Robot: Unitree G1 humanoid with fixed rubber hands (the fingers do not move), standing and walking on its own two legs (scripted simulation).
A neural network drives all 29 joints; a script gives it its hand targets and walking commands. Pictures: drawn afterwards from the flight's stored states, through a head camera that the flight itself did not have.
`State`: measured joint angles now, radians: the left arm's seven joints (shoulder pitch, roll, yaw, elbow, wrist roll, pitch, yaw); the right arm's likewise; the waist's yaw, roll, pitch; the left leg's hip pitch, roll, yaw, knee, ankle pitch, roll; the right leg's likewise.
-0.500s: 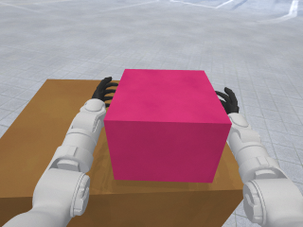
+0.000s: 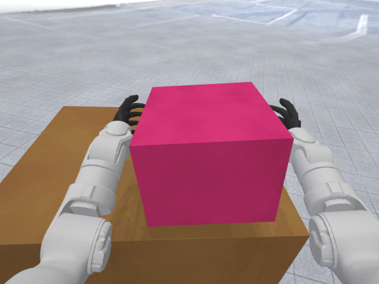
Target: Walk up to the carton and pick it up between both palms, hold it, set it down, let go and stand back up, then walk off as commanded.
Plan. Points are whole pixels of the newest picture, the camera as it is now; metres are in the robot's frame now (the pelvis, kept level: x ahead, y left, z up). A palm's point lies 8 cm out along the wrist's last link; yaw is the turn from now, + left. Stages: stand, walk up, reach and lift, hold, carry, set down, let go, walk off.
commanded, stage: reach and lift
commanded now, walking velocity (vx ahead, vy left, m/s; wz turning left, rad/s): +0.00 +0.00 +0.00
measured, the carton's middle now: (205, 145) +0.42 -0.02 +0.14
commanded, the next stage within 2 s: hold in 0.68 s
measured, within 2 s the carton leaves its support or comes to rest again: neither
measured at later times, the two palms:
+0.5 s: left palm (124, 126) +0.39 +0.16 +0.21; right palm (295, 130) +0.38 -0.20 +0.22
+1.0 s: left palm (121, 123) +0.38 +0.16 +0.23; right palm (296, 125) +0.38 -0.20 +0.24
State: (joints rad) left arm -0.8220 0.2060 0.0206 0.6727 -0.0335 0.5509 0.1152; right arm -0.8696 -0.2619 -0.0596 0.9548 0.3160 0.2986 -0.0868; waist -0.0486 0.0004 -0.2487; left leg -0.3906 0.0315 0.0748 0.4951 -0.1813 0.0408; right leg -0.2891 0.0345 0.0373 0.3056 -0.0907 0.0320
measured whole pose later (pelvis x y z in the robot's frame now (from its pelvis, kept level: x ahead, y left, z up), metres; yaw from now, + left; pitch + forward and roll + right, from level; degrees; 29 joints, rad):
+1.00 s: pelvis +0.00 -0.01 +0.00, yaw +0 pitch +4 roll -3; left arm -0.82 0.20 0.05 0.61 -0.03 0.66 0.12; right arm -0.92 -0.27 -0.06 0.95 0.31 0.39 -0.08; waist -0.05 0.00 -0.28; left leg -0.38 0.03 0.07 0.47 -0.16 0.04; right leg -0.29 0.04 0.04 0.31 -0.09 0.03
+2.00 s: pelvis -0.01 -0.01 +0.00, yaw +0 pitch +3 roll -3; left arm -0.82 0.20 0.09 0.59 -0.03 0.71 0.11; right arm -0.95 -0.27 -0.06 0.93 0.30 0.47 -0.10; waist -0.05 0.00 -0.29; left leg -0.38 0.03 0.07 0.47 -0.16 0.04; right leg -0.29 0.04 0.04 0.31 -0.08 0.03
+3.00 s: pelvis -0.01 -0.01 +0.00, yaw +0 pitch +3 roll -3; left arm -0.82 0.20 0.09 0.59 -0.03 0.71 0.11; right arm -0.96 -0.27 -0.06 0.93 0.30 0.48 -0.10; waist -0.05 0.00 -0.30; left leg -0.38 0.03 0.07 0.47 -0.16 0.04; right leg -0.29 0.04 0.04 0.31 -0.08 0.03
